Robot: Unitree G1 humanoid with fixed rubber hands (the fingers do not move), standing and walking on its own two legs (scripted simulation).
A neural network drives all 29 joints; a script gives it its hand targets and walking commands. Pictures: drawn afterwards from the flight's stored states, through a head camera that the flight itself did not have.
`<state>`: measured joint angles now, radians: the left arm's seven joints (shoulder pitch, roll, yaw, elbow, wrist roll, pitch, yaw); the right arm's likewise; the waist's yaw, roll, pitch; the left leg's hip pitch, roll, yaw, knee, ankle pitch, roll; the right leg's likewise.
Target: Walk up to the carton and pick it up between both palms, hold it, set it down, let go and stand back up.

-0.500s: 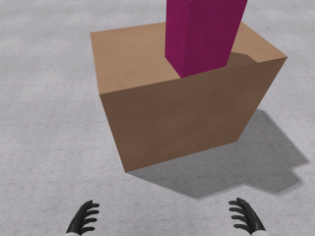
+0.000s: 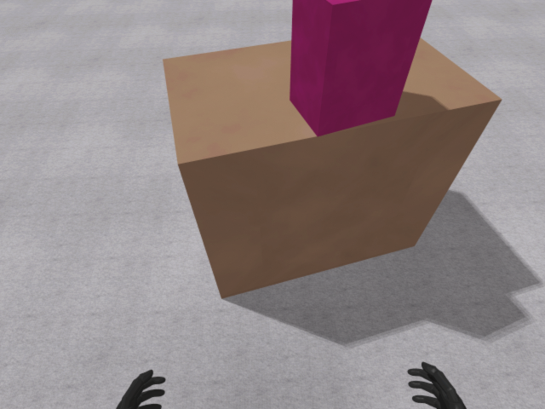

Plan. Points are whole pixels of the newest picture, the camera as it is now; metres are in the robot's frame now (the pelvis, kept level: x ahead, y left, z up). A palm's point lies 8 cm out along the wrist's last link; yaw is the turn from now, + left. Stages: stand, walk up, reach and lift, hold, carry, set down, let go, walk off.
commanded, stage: stand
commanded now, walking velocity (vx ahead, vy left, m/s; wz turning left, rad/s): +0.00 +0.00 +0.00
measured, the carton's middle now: (349, 53) +0.80 -0.16 +0.12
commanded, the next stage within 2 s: walk up in 1.12 s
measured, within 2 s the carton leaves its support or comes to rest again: neither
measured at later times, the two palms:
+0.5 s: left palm out of the picture +0.08 +0.24 -0.10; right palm out of the picture +0.09 -0.25 -0.10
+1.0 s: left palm out of the picture +0.07 +0.24 -0.10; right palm out of the picture +0.08 -0.25 -0.10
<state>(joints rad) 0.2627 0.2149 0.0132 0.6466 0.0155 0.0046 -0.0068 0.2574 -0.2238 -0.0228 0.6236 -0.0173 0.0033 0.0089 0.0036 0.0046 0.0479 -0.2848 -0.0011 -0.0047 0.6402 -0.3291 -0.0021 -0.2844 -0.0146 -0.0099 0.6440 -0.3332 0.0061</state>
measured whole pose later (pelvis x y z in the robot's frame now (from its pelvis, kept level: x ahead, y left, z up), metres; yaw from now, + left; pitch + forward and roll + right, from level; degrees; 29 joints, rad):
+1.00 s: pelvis -0.01 +0.00 +0.00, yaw +1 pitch -2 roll +0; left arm 0.31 0.23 0.01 0.70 0.01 0.00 -0.01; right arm 0.31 -0.24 -0.01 0.68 -0.01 0.00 0.00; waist 0.00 0.00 0.05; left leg -0.28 0.00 -0.02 0.59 -0.28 -0.01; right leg -0.27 -0.01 -0.03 0.59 -0.29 0.00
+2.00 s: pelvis +0.15 -0.15 +0.01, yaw +13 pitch -3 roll +0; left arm 0.48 0.29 0.04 0.77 0.04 0.00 -0.02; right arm 0.30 -0.25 -0.06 0.63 -0.02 -0.02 0.02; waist 0.08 -0.02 0.05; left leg -0.50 0.01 0.01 0.82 -0.30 0.01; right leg -0.15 -0.03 -0.18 0.55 -0.35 -0.04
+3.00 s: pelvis +0.46 -0.26 +0.00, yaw +19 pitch -1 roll +0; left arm 0.39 0.25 -0.02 0.73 0.00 0.02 -0.01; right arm 0.21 -0.23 0.02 0.66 0.00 0.01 0.00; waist 0.04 -0.03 0.04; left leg -0.33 0.01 0.05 0.60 -0.25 0.02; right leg -0.23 0.00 -0.15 0.59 -0.35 -0.05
